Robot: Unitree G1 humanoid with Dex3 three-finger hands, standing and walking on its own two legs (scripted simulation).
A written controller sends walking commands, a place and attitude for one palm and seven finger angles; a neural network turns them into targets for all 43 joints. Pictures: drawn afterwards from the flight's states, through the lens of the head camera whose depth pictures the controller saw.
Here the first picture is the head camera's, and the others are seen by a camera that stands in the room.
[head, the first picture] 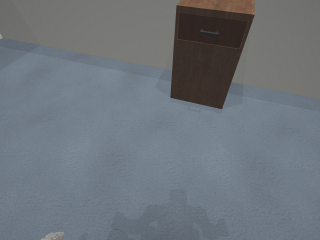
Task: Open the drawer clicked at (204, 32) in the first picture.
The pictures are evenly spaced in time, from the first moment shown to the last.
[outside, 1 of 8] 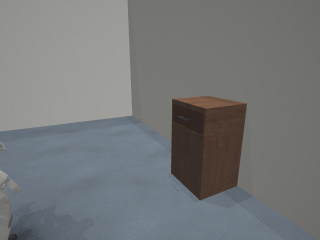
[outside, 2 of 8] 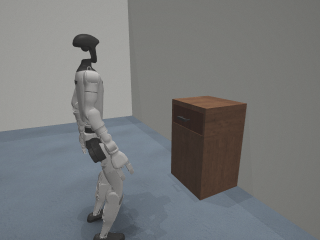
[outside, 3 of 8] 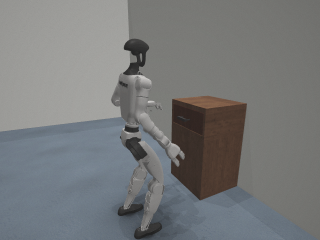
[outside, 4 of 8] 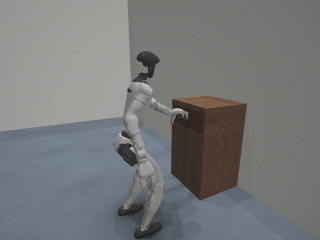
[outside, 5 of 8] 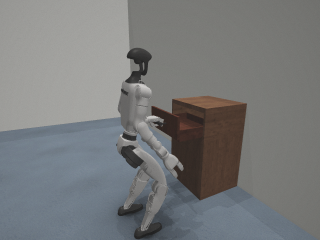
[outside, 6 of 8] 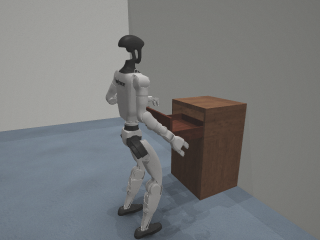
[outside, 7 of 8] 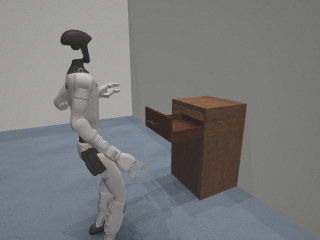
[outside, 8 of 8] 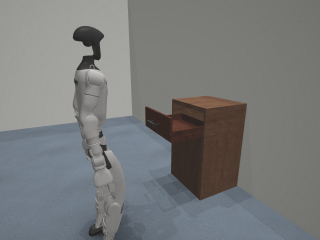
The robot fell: no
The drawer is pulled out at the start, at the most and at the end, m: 0.00 0.30 0.30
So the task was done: yes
